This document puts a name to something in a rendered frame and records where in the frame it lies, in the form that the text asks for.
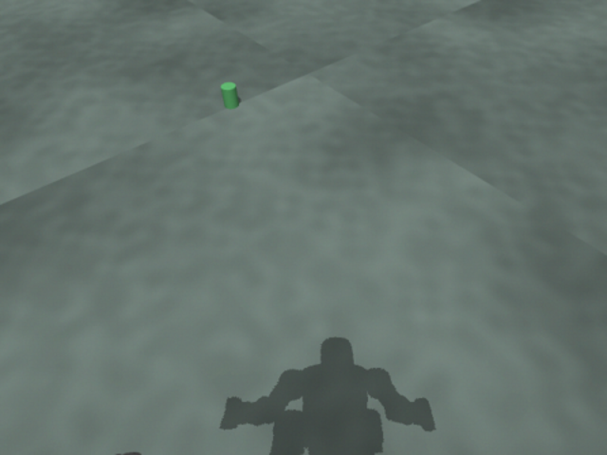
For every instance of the can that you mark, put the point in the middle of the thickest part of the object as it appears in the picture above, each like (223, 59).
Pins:
(229, 94)

